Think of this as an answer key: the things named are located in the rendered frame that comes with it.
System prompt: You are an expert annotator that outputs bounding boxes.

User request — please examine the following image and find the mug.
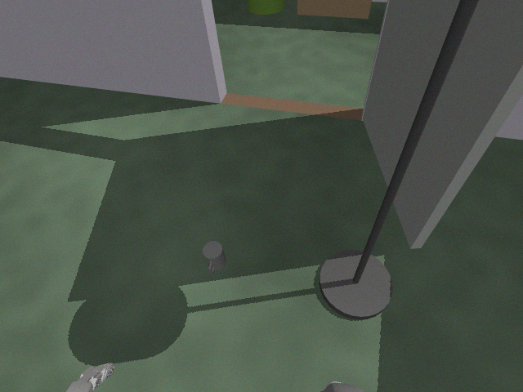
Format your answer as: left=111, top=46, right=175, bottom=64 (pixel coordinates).
left=203, top=241, right=226, bottom=275

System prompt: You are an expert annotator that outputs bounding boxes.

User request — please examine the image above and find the left robot hand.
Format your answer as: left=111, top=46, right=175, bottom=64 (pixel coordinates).
left=65, top=363, right=114, bottom=392

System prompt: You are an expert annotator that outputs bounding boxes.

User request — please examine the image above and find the floor lamp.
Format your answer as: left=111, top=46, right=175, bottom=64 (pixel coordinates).
left=320, top=0, right=479, bottom=320

